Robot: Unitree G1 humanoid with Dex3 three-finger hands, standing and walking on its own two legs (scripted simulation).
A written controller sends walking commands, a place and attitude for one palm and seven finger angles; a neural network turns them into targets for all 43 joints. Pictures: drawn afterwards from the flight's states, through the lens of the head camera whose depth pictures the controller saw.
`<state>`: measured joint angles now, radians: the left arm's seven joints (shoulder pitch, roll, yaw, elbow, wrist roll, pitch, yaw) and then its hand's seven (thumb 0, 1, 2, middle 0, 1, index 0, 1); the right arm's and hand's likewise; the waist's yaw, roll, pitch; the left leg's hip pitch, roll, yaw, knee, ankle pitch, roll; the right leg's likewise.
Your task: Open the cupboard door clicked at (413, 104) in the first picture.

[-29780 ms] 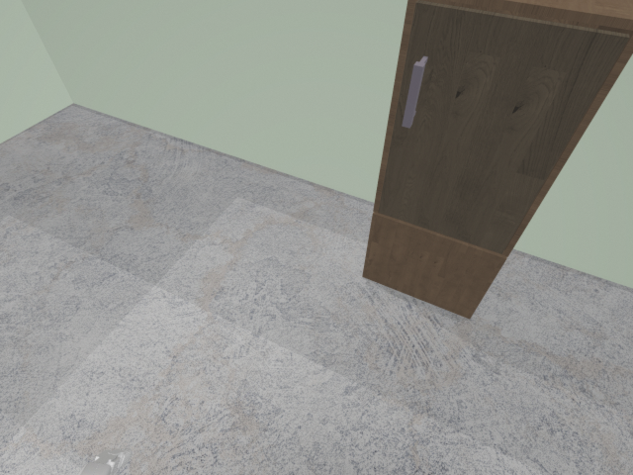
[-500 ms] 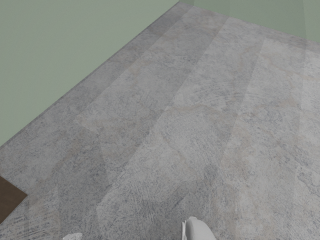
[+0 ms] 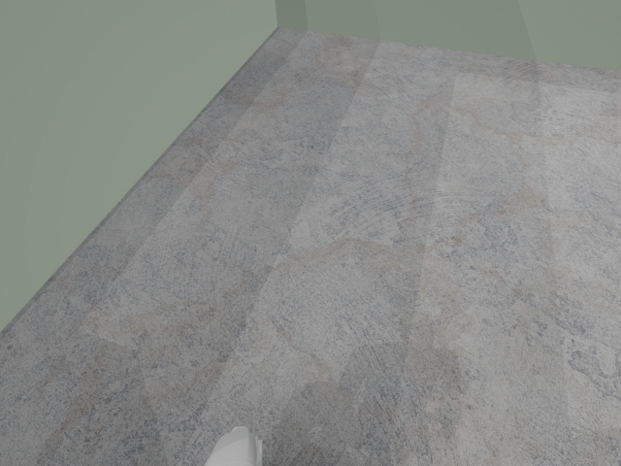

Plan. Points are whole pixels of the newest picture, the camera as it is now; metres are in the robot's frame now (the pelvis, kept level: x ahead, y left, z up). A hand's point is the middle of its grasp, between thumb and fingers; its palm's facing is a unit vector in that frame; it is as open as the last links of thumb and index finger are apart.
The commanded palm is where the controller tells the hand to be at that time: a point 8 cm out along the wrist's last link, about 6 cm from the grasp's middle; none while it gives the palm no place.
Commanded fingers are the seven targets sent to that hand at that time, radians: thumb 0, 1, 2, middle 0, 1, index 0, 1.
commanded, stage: walk to a spot facing it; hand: left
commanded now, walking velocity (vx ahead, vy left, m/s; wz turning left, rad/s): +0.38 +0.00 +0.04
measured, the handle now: out of the picture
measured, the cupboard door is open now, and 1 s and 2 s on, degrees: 49 49 49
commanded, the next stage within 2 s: turn to face it in 0.60 s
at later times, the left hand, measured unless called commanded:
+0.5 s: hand (204, 403) +0.24 +0.20 -0.18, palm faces +0.08 -0.99 -0.15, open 7.4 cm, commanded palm none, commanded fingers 0.00 0.90 0.90 -0.20 -0.30 -0.20 -0.30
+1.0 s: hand (265, 242) +0.56 +0.13 -0.16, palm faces +0.13 -0.98 -0.17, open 7.1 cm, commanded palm none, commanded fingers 0.00 0.90 0.90 -0.20 -0.30 -0.20 -0.30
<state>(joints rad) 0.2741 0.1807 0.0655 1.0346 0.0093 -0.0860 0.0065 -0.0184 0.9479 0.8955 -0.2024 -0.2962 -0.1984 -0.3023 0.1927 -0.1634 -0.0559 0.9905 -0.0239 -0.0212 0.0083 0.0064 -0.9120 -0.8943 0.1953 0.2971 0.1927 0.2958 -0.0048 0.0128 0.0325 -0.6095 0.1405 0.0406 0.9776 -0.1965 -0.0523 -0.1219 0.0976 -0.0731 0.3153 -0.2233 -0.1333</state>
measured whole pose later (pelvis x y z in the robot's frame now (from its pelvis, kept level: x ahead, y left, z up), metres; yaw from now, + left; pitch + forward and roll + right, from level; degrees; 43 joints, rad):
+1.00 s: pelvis +0.45 -0.04 +0.00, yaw +7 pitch +1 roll +0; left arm 0.11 0.15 0.05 0.95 0.01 -0.07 0.03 -0.04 0.96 0.89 -0.21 -0.30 -0.20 -0.30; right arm 0.26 -0.16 -0.05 1.05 -0.01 0.02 0.00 0.01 -0.91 -0.89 0.20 0.30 0.19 0.30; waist -0.04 -0.02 0.07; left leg -0.55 0.09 0.08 1.02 -0.36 -0.05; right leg -0.22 -0.07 -0.25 0.45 -0.24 -0.04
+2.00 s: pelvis +0.55 -0.06 -0.01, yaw +42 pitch +1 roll +2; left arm 0.25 0.21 0.04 0.90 0.03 0.00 0.01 0.00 0.91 0.90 -0.21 -0.30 -0.20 -0.30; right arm 0.08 -0.26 -0.07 0.91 -0.01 0.07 0.03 0.01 -0.91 -0.89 0.19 0.30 0.19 0.30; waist 0.01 -0.05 0.12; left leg -0.37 0.01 0.09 0.71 -0.39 -0.06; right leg -0.19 -0.14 -0.23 0.58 -0.39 0.02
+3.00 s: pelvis +0.59 -0.05 -0.01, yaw +77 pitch +2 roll +0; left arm 0.18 0.27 0.07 0.89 0.02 0.06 0.01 0.01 0.91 0.90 -0.20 -0.30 -0.20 -0.30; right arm 0.11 -0.23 -0.05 0.88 -0.02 0.02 0.01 0.01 -0.91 -0.89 0.20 0.30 0.20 0.30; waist 0.01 -0.05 0.10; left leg -0.32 -0.02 0.00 0.56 -0.27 0.03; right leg -0.49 -0.10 -0.03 1.12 -0.45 0.08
